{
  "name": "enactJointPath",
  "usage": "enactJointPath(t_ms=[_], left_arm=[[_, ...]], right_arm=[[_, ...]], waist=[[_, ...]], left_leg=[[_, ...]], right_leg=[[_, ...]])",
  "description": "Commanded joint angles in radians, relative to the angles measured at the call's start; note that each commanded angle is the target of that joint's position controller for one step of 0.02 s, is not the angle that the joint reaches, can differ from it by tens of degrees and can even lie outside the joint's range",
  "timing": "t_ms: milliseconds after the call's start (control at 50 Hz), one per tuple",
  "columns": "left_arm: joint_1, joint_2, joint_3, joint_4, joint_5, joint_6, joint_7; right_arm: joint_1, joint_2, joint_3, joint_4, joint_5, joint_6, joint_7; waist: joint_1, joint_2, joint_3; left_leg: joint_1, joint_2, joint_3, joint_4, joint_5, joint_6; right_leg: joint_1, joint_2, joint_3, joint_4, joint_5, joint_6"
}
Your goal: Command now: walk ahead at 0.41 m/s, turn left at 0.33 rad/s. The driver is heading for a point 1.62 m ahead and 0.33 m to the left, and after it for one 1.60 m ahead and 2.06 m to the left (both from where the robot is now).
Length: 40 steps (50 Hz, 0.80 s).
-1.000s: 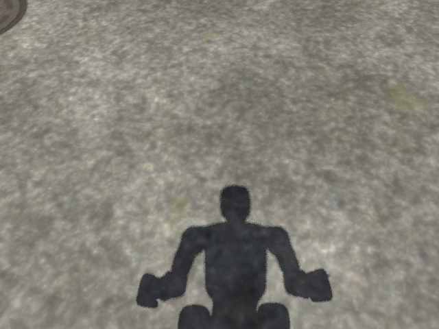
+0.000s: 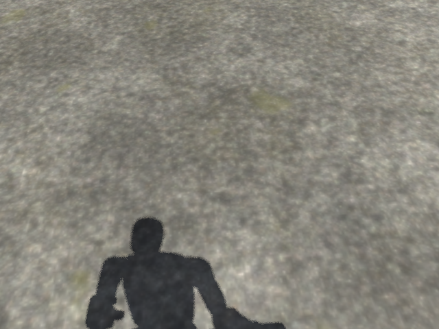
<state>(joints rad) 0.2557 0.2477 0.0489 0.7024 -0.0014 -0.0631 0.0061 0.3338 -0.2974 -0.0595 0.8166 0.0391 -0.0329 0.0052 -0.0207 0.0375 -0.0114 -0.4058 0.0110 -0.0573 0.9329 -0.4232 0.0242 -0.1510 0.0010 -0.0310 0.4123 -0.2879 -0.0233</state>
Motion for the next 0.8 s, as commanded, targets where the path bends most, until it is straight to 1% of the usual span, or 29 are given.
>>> enactJointPath(t_ms=[20, 60, 80, 120, 160, 200, 240, 260, 280, 300, 320, 340, 360, 380, 400, 420, 440, 460, 480, 500, 540, 560, 600, 640, 660, 700, 740, 760, 800], left_arm=[[0.052, 0.123, 0.039, -0.016, 0.0, -0.03, 0.001], [0.052, 0.117, 0.04, -0.008, 0.013, -0.038, 0.002], [0.054, 0.119, 0.042, -0.004, 0.015, -0.039, 0.003], [0.052, 0.131, 0.045, 0.007, 0.013, -0.04, 0.005], [0.057, 0.152, 0.05, 0.017, 0.008, -0.039, 0.009], [0.087, 0.175, 0.057, 0.038, -0.001, -0.035, 0.013], [0.107, 0.191, 0.062, 0.056, -0.013, -0.027, 0.012], [0.109, 0.199, 0.064, 0.062, -0.016, -0.021, 0.012], [0.106, 0.213, 0.067, 0.064, -0.016, -0.015, 0.014], [0.104, 0.232, 0.072, 0.064, -0.018, -0.007, 0.017], [0.1, 0.247, 0.075, 0.061, -0.018, 0.003, 0.021], [0.09, 0.252, 0.073, 0.056, -0.023, 0.008, 0.024], [0.1, 0.234, 0.062, 0.042, -0.014, 0.0, 0.028], [0.217, 0.066, 0.009, -0.014, 0.021, -0.021, 0.011], [0.119, 0.142, 0.015, -0.022, -0.009, -0.061, -0.001], [0.005, 0.194, 0.03, -0.063, -0.048, -0.076, -0.006], [-0.016, 0.182, 0.023, -0.073, -0.04, -0.087, -0.001], [-0.017, 0.179, 0.027, -0.063, -0.012, -0.089, 0.006], [0.008, 0.186, 0.034, -0.057, 0.0, -0.08, 0.007], [0.025, 0.186, 0.036, -0.054, 0.005, -0.067, 0.005], [0.034, 0.164, 0.031, -0.051, 0.018, -0.044, 0.005], [0.01, 0.152, 0.027, -0.06, 0.023, -0.038, 0.007], [-0.077, 0.133, 0.018, -0.088, 0.025, -0.035, 0.009], [-0.163, 0.113, 0.009, -0.108, 0.021, -0.041, 0.005], [-0.203, 0.105, 0.005, -0.116, 0.017, -0.044, 0.001], [-0.255, 0.106, 0.003, -0.123, 0.004, -0.054, -0.012], [-0.275, 0.122, 0.006, -0.126, -0.002, -0.063, -0.027], [-0.279, 0.132, 0.009, -0.127, -0.003, -0.065, -0.033], [-0.267, 0.149, 0.016, -0.13, -0.005, -0.067, -0.038]], right_arm=[[-0.123, -0.104, -0.033, -0.101, -0.005, -0.024, 0.003], [-0.121, -0.058, -0.023, -0.098, -0.007, -0.022, 0.012], [-0.13, -0.046, -0.019, -0.105, -0.007, -0.021, 0.015], [-0.17, -0.031, -0.011, -0.129, -0.011, -0.018, 0.022], [-0.235, -0.016, 0.0, -0.162, -0.016, -0.019, 0.034], [-0.297, -0.004, 0.009, -0.195, -0.018, -0.019, 0.049], [-0.331, -0.013, 0.009, -0.222, -0.014, -0.019, 0.061], [-0.337, -0.024, 0.005, -0.233, -0.013, -0.018, 0.067], [-0.329, -0.04, -0.002, -0.242, -0.013, -0.017, 0.07], [-0.298, -0.062, -0.013, -0.244, -0.014, -0.013, 0.07], [-0.208, -0.098, -0.033, -0.228, -0.012, -0.008, 0.067], [-0.059, -0.148, -0.062, -0.194, -0.009, -0.002, 0.058], [0.095, -0.211, -0.092, -0.158, -0.008, 0.013, 0.035], [0.071, -0.318, -0.102, -0.164, -0.005, 0.007, 0.024], [0.102, -0.245, -0.08, -0.195, -0.012, -0.008, 0.026], [0.065, -0.195, -0.065, -0.178, -0.022, -0.021, 0.029], [0.003, -0.177, -0.058, -0.18, -0.018, -0.03, 0.029], [-0.069, -0.151, -0.05, -0.192, -0.022, -0.032, 0.027], [-0.113, -0.128, -0.041, -0.211, -0.037, -0.034, 0.024], [-0.136, -0.124, -0.04, -0.22, -0.042, -0.035, 0.021], [-0.134, -0.125, -0.04, -0.208, -0.031, -0.041, 0.014], [-0.122, -0.134, -0.042, -0.199, -0.029, -0.042, 0.009], [-0.094, -0.149, -0.045, -0.184, -0.027, -0.04, -0.003], [-0.066, -0.153, -0.046, -0.169, -0.021, -0.033, -0.011], [-0.05, -0.157, -0.047, -0.162, -0.018, -0.03, -0.014], [-0.01, -0.158, -0.046, -0.14, -0.015, -0.026, -0.017], [0.025, -0.144, -0.039, -0.117, -0.014, -0.024, -0.017], [0.036, -0.142, -0.037, -0.11, -0.017, -0.022, -0.017], [0.046, -0.152, -0.04, -0.097, -0.025, -0.017, -0.016]], waist=[[0.067, -0.192, 0.131], [0.057, -0.155, 0.111], [0.057, -0.143, 0.106], [0.061, -0.132, 0.115], [0.077, -0.122, 0.134], [0.095, -0.106, 0.155], [0.094, -0.099, 0.161], [0.084, -0.101, 0.152], [0.065, -0.114, 0.125], [0.038, -0.137, 0.079], [-0.017, -0.151, 0.011], [-0.103, -0.137, -0.077], [-0.176, -0.069, -0.157], [-0.033, 0.228, -0.266], [-0.109, 0.114, -0.408], [-0.119, 0.067, -0.24], [-0.069, -0.006, -0.128], [-0.023, -0.041, -0.067], [0.016, -0.021, -0.046], [0.038, -0.002, -0.038], [0.051, -0.001, -0.016], [0.047, -0.006, 0.0], [0.02, -0.001, 0.03], [-0.015, 0.015, 0.036], [-0.032, 0.022, 0.036], [-0.06, 0.032, 0.031], [-0.072, 0.044, 0.03], [-0.074, 0.053, 0.031], [-0.064, 0.074, 0.037]], left_leg=[[-0.456, 0.072, -0.083, 0.146, 0.134, 0.001], [-0.428, 0.068, -0.06, 0.151, 0.238, -0.016], [-0.42, 0.07, -0.051, 0.121, 0.275, -0.028], [-0.381, 0.073, -0.025, 0.012, 0.355, -0.045], [-0.325, 0.074, 0.023, -0.115, 0.429, -0.044], [-0.293, 0.072, 0.059, -0.202, 0.449, -0.024], [-0.28, 0.063, 0.08, -0.261, 0.418, 0.008], [-0.262, 0.049, 0.097, -0.283, 0.385, 0.028], [-0.217, 0.02, 0.124, -0.293, 0.345, 0.05], [-0.148, -0.017, 0.154, -0.287, 0.295, 0.074], [-0.027, -0.06, 0.178, -0.285, 0.254, 0.1], [0.204, -0.097, 0.178, -0.33, 0.291, 0.137], [0.509, -0.043, 0.043, -0.347, 0.289, 0.177], [0.82, 0.25, -0.548, -0.441, 0.072, 0.366], [0.847, 0.316, -0.811, -0.61, -0.07, 0.404], [0.74, 0.29, -0.669, -0.654, -0.014, 0.341], [0.578, 0.246, -0.546, -0.657, 0.082, 0.306], [0.435, 0.205, -0.452, -0.661, 0.2, 0.282], [0.336, 0.171, -0.387, -0.682, 0.29, 0.274], [0.275, 0.158, -0.364, -0.705, 0.334, 0.279], [0.186, 0.141, -0.3, -0.728, 0.423, 0.288], [0.149, 0.126, -0.269, -0.734, 0.443, 0.285], [0.12, 0.094, -0.231, -0.736, 0.438, 0.263], [0.11, 0.058, -0.202, -0.717, 0.383, 0.225], [0.107, 0.051, -0.202, -0.707, 0.358, 0.211], [0.132, 0.07, -0.216, -0.696, 0.32, 0.201], [0.218, 0.108, -0.244, -0.652, 0.316, 0.198], [0.27, 0.131, -0.261, -0.628, 0.332, 0.193], [0.359, 0.177, -0.284, -0.593, 0.434, 0.181]], right_leg=[[0.219, -0.287, 0.274, -0.281, -0.049, -0.128], [0.189, -0.254, 0.147, -0.283, 0.162, -0.119], [0.176, -0.248, 0.101, -0.287, 0.22, -0.123], [0.138, -0.235, 0.025, -0.299, 0.274, -0.125], [0.101, -0.23, -0.038, -0.311, 0.301, -0.122], [0.107, -0.251, -0.074, -0.316, 0.321, -0.12], [0.163, -0.273, -0.1, -0.29, 0.389, -0.112], [0.194, -0.281, -0.117, -0.256, 0.488, -0.104], [0.221, -0.284, -0.134, -0.198, 0.672, -0.095], [0.246, -0.285, -0.148, -0.115, 0.878, -0.084], [0.249, -0.277, -0.162, 0.028, 1.034, -0.072], [0.167, -0.252, -0.183, 0.229, 1.051, -0.046], [-0.067, -0.213, -0.174, 0.506, 0.8, -0.006], [-0.492, -0.011, -0.103, 0.904, -0.242, 0.057], [-0.566, 0.025, 0.141, 1.018, -0.307, 0.043], [-0.649, -0.021, 0.145, 1.004, -0.209, 0.024], [-0.627, -0.067, 0.136, 0.912, -0.116, 0.009], [-0.571, -0.098, 0.13, 0.829, -0.069, 0.013], [-0.499, -0.119, 0.139, 0.791, -0.033, 0.017], [-0.461, -0.125, 0.136, 0.765, -0.015, 0.027], [-0.438, -0.126, 0.112, 0.696, 0.011, 0.06], [-0.442, -0.12, 0.101, 0.65, 0.048, 0.076], [-0.464, -0.105, 0.091, 0.514, 0.176, 0.098], [-0.427, -0.073, 0.088, 0.34, 0.312, 0.103], [-0.398, -0.053, 0.083, 0.266, 0.359, 0.104], [-0.353, -0.032, 0.076, 0.182, 0.423, 0.101], [-0.368, -0.037, 0.087, 0.129, 0.419, 0.08], [-0.381, -0.039, 0.088, 0.111, 0.392, 0.063], [-0.391, -0.036, 0.075, 0.095, 0.285, 0.022]])
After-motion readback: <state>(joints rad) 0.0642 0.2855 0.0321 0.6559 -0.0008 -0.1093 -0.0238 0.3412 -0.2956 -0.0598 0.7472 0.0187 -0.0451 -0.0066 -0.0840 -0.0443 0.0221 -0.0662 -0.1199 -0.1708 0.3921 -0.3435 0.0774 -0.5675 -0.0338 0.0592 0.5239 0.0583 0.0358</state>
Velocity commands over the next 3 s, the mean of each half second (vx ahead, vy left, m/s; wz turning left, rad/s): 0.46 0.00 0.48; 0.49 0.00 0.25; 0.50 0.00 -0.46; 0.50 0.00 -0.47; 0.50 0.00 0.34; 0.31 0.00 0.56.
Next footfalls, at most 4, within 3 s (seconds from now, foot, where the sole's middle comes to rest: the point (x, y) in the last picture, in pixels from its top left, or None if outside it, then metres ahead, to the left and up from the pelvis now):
0.36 left None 0.31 0.17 -0.78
0.86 right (209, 290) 0.64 0.08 -0.78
1.34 left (127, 245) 0.82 0.37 -0.78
1.86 right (201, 177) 1.12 0.11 -0.78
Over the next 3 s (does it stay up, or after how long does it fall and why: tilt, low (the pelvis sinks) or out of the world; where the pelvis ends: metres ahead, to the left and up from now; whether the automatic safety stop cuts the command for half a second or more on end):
stays up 1.56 0.23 -0.01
